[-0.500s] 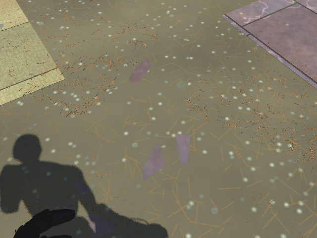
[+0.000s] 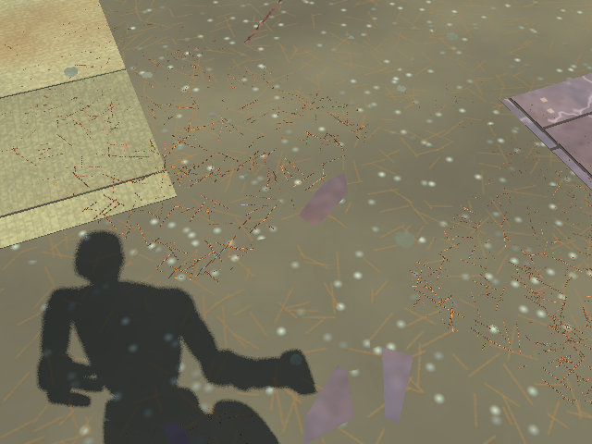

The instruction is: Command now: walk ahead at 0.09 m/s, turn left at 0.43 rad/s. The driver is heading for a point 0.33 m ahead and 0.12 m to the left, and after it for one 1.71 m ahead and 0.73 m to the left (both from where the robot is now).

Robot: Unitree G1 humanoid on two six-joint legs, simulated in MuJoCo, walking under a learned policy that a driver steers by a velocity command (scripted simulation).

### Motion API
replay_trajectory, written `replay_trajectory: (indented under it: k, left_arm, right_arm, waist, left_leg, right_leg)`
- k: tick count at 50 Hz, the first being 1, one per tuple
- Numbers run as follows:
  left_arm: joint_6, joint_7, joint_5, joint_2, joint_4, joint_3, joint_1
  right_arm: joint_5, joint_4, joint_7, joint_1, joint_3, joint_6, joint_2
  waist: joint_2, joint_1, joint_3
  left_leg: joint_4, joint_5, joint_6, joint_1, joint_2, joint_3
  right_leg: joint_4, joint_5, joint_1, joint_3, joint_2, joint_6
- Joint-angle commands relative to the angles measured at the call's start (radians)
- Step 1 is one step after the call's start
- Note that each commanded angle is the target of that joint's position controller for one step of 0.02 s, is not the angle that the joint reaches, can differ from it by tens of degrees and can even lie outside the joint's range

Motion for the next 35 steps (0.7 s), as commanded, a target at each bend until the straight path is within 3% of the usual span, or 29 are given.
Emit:
replay_trajectory:
  k: [1, 2, 3, 4, 5, 7, 9, 12, 15, 18, 20, 21, 22, 23, 24, 25, 26, 27, 28, 31, 35]
  left_arm:
    - [-0.013, -0.004, 0.040, 0.044, -0.098, 0.002, 0.104]
    - [-0.014, -0.020, 0.016, 0.104, -0.074, 0.010, 0.076]
    - [-0.006, -0.023, -0.009, 0.122, -0.091, 0.015, 0.013]
    - [0.005, -0.015, -0.002, 0.120, -0.085, 0.018, -0.016]
    - [0.017, -0.004, 0.009, 0.129, -0.090, 0.023, -0.040]
    - [0.030, 0.000, 0.008, 0.106, -0.093, 0.023, -0.023]
    - [0.025, 0.007, 0.006, 0.086, -0.082, 0.017, -0.008]
    - [0.020, 0.010, 0.007, 0.081, -0.079, 0.014, -0.025]
    - [0.011, 0.003, 0.002, 0.088, -0.082, 0.018, -0.041]
    - [-0.008, -0.009, -0.005, 0.098, -0.084, 0.024, -0.036]
    - [-0.021, -0.019, -0.009, 0.099, -0.069, 0.030, 0.012]
    - [-0.024, -0.021, -0.005, 0.115, -0.059, 0.039, 0.043]
    - [-0.022, -0.017, 0.013, 0.184, -0.063, 0.056, 0.067]
    - [-0.010, -0.014, 0.044, 0.265, -0.059, 0.073, 0.043]
    - [-0.014, -0.014, 0.060, 0.211, -0.094, 0.061, -0.005]
    - [-0.015, -0.006, 0.048, 0.158, -0.116, 0.046, -0.060]
    - [-0.013, -0.003, 0.029, 0.132, -0.124, 0.038, -0.097]
    - [-0.012, 0.001, 0.013, 0.119, -0.126, 0.033, -0.101]
    - [-0.008, 0.005, 0.009, 0.116, -0.125, 0.028, -0.091]
    - [0.009, 0.014, 0.019, 0.133, -0.113, 0.034, -0.025]
    - [0.021, 0.011, 0.014, 0.185, -0.108, 0.054, -0.009]
  right_arm:
    - [-0.026, -0.063, -0.025, 0.183, -0.082, -0.007, -0.306]
    - [-0.017, -0.087, -0.024, 0.166, -0.066, 0.000, -0.231]
    - [-0.004, -0.108, -0.028, 0.092, -0.058, 0.006, -0.197]
    - [0.015, -0.116, -0.034, 0.046, -0.050, 0.019, -0.165]
    - [0.022, -0.125, -0.042, 0.011, -0.043, 0.032, -0.148]
    - [0.002, -0.142, -0.052, -0.017, -0.048, 0.049, -0.160]
    - [-0.003, -0.149, -0.065, -0.003, -0.057, 0.055, -0.178]
    - [0.006, -0.159, -0.082, -0.003, -0.067, 0.065, -0.195]
    - [0.005, -0.172, -0.085, -0.015, -0.069, 0.079, -0.196]
    - [0.008, -0.181, -0.082, -0.016, -0.070, 0.091, -0.192]
    - [0.018, -0.190, -0.083, -0.038, -0.069, 0.100, -0.187]
    - [0.025, -0.192, -0.085, -0.034, -0.065, 0.103, -0.175]
    - [0.021, -0.198, -0.084, -0.008, -0.053, 0.103, -0.132]
    - [0.026, -0.236, -0.079, -0.021, -0.052, 0.093, -0.118]
    - [0.004, -0.220, -0.075, -0.001, -0.076, 0.080, -0.196]
    - [0.012, -0.189, -0.070, 0.029, -0.091, 0.082, -0.226]
    - [0.016, -0.159, -0.073, 0.058, -0.091, 0.093, -0.206]
    - [0.013, -0.150, -0.076, 0.067, -0.086, 0.104, -0.183]
    - [0.016, -0.151, -0.074, 0.061, -0.077, 0.111, -0.154]
    - [0.032, -0.196, -0.069, -0.030, -0.060, 0.111, -0.120]
    - [0.023, -0.230, -0.053, -0.072, -0.044, 0.109, -0.096]
  waist:
    - [0.279, -0.003, -0.330]
    - [0.141, -0.053, -0.412]
    - [0.087, -0.043, -0.307]
    - [0.000, -0.028, -0.218]
    - [-0.002, -0.015, -0.157]
    - [0.075, 0.014, -0.125]
    - [0.102, 0.008, -0.144]
    - [0.104, -0.008, -0.170]
    - [0.131, -0.021, -0.157]
    - [0.150, -0.028, -0.149]
    - [0.152, 0.004, -0.144]
    - [0.135, 0.019, -0.142]
    - [0.009, 0.007, -0.150]
    - [-0.309, -0.032, -0.082]
    - [-0.276, -0.020, -0.085]
    - [-0.192, -0.041, -0.084]
    - [-0.147, -0.053, -0.071]
    - [-0.141, -0.043, -0.063]
    - [-0.141, -0.033, -0.054]
    - [-0.183, 0.023, -0.052]
    - [-0.210, 0.051, -0.088]
  left_leg:
    - [-0.094, 0.859, 0.352, 0.628, 0.367, -0.626]
    - [-0.137, 0.625, 0.343, 0.619, 0.338, -0.611]
    - [-0.159, 0.439, 0.300, 0.529, 0.298, -0.515]
    - [-0.191, 0.274, 0.248, 0.423, 0.254, -0.451]
    - [-0.223, 0.152, 0.218, 0.315, 0.224, -0.418]
    - [-0.260, 0.063, 0.190, 0.199, 0.153, -0.374]
    - [-0.254, 0.084, 0.191, 0.203, 0.139, -0.361]
    - [-0.243, -0.015, 0.179, 0.207, 0.130, -0.385]
    - [-0.245, -0.129, 0.165, 0.191, 0.119, -0.435]
    - [-0.223, -0.125, 0.155, 0.220, 0.119, -0.499]
    - [-0.184, -0.091, 0.130, 0.208, 0.095, -0.511]
    - [-0.148, -0.118, 0.098, 0.168, 0.061, -0.492]
    - [-0.002, -0.278, 0.044, 0.061, -0.009, -0.409]
    - [0.205, -0.469, -0.014, -0.142, -0.175, -0.173]
    - [0.458, -0.507, -0.057, -0.151, -0.112, -0.184]
    - [0.560, -0.445, -0.070, -0.140, -0.095, -0.187]
    - [0.611, -0.390, -0.089, -0.142, -0.089, -0.167]
    - [0.666, -0.340, -0.106, -0.171, -0.083, -0.160]
    - [0.693, -0.319, -0.120, -0.178, -0.077, -0.143]
    - [0.570, -0.272, -0.149, -0.210, -0.044, -0.079]
    - [0.369, -0.307, -0.149, -0.102, 0.008, -0.033]
  right_leg:
    - [0.725, -0.275, -0.444, 0.112, 0.109, 0.072]
    - [0.803, -0.249, -0.466, 0.273, 0.050, 0.059]
    - [0.798, -0.172, -0.519, 0.263, 0.018, 0.052]
    - [0.733, -0.111, -0.532, 0.248, -0.017, 0.055]
    - [0.655, -0.062, -0.507, 0.245, -0.038, 0.060]
    - [0.533, 0.000, -0.415, 0.220, -0.021, 0.072]
    - [0.429, 0.020, -0.388, 0.217, -0.007, 0.091]
    - [0.318, 0.078, -0.358, 0.233, -0.005, 0.107]
    - [0.229, 0.096, -0.324, 0.240, 0.004, 0.107]
    - [0.116, 0.087, -0.286, 0.241, 0.013, 0.088]
    - [-0.055, 0.163, -0.193, 0.219, 0.019, 0.062]
    - [-0.159, 0.232, -0.107, 0.225, -0.011, 0.042]
    - [-0.227, 0.231, -0.006, 0.371, -0.190, -0.021]
    - [-0.290, 0.368, -0.022, 0.616, -0.369, -0.170]
    - [-0.287, 0.445, -0.072, 0.668, -0.445, -0.245]
    - [-0.259, 0.473, -0.082, 0.562, -0.393, -0.216]
    - [-0.236, 0.475, -0.075, 0.455, -0.321, -0.165]
    - [-0.223, 0.487, -0.047, 0.401, -0.292, -0.146]
    - [-0.219, 0.537, -0.043, 0.351, -0.276, -0.148]
    - [-0.222, 0.571, 0.051, 0.278, -0.265, -0.170]
    - [-0.212, 0.607, 0.089, 0.239, -0.314, -0.188]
